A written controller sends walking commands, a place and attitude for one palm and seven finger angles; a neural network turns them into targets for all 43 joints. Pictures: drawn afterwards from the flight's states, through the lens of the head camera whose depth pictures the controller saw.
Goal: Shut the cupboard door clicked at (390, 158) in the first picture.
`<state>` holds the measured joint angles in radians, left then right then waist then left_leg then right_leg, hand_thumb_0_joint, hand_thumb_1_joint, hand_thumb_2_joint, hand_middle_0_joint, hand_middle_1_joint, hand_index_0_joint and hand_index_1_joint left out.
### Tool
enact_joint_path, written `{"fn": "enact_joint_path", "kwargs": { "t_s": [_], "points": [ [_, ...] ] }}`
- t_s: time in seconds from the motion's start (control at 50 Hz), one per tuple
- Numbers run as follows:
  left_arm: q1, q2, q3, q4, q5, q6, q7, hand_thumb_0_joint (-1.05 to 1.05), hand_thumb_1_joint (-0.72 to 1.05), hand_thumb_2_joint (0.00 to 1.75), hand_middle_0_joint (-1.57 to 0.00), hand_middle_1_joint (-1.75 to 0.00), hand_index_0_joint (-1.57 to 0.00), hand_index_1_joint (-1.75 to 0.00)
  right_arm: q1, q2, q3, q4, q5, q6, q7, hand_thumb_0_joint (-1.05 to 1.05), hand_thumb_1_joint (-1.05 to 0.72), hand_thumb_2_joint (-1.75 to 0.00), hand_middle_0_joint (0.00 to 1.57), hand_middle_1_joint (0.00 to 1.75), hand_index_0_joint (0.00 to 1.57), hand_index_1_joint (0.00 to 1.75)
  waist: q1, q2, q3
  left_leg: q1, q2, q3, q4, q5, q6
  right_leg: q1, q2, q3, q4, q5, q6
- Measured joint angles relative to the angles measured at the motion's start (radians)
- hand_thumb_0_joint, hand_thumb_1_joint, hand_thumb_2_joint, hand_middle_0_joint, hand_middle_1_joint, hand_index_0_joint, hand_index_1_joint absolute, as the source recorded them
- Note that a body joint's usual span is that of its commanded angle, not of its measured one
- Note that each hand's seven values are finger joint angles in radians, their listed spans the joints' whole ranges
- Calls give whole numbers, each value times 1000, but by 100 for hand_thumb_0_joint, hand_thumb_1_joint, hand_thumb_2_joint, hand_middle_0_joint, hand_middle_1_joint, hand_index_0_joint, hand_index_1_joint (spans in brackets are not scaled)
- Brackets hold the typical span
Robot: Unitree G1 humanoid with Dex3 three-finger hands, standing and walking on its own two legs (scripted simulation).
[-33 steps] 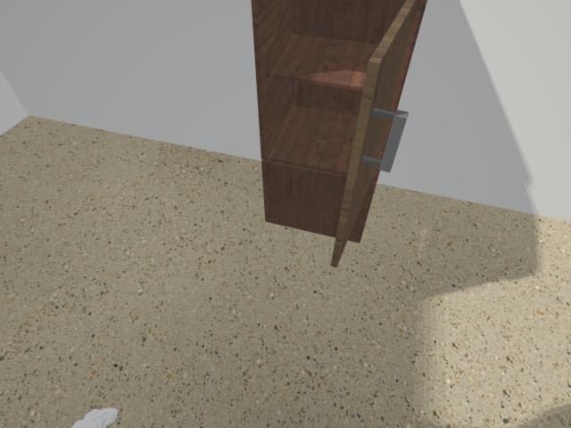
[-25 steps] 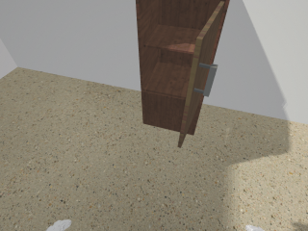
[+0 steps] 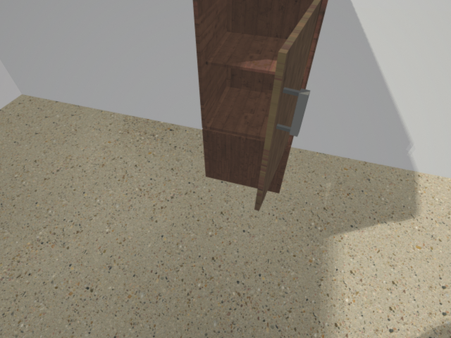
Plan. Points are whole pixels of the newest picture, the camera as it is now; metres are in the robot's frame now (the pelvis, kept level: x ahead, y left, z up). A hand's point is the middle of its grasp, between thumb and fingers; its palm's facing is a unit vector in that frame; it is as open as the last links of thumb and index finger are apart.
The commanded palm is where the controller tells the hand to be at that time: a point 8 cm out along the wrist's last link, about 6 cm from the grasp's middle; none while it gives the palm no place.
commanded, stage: stand and wait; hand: left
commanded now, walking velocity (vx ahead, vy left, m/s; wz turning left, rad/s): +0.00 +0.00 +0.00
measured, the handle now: (291, 111) +0.65 -0.13 +0.05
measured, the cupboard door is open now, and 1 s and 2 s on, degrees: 82 82 82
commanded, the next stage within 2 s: look at it before walking up in 0.16 s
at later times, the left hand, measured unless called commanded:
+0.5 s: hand out of the picture +0.07 +0.24 -0.15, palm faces -0.03 -0.94 -0.33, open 7.3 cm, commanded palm none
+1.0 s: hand out of the picture +0.07 +0.25 -0.16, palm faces -0.03 -0.94 -0.34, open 7.3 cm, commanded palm none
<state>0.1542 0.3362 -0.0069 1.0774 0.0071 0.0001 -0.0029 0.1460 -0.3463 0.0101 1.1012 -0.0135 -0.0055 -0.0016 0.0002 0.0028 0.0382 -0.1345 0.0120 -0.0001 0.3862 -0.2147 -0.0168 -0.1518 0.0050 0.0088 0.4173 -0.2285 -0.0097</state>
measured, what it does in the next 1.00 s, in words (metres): stands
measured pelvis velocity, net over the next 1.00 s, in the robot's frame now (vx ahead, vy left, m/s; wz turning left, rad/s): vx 0.00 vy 0.00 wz -0.03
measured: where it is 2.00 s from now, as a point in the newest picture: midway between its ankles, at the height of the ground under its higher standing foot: outside the picture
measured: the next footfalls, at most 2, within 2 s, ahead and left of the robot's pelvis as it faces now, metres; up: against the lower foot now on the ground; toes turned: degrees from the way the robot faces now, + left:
left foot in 1.62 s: +0.01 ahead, +0.14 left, +0.00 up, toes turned -21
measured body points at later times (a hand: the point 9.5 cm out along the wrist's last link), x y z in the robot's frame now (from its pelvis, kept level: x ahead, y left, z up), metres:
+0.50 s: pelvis -0.01 +0.00 +0.00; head -0.01 +0.00 +0.45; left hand +0.07 +0.29 -0.13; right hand +0.06 -0.29 -0.13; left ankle +0.00 +0.13 -0.74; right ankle +0.00 -0.11 -0.74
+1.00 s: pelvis +0.00 +0.00 +0.00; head +0.00 +0.00 +0.45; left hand +0.07 +0.30 -0.13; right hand +0.07 -0.29 -0.13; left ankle +0.00 +0.13 -0.74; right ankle +0.00 -0.11 -0.74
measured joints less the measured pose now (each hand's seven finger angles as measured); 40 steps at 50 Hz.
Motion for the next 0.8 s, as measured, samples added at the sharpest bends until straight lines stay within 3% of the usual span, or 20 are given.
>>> {"fn": "enact_joint_path", "kwargs": {
  "t_s": [0.8],
  "points": [
    [-14,1,1,11,3,-6,-2,0,91,90,-20,-30,-21,-30,-18,7,3,13,2,-9,3,0,-90,-90,21,30,20,30,1,-5,-3,5,-2,2,-34,26,3,7,-2,2,-39,28,5]
  ]
}}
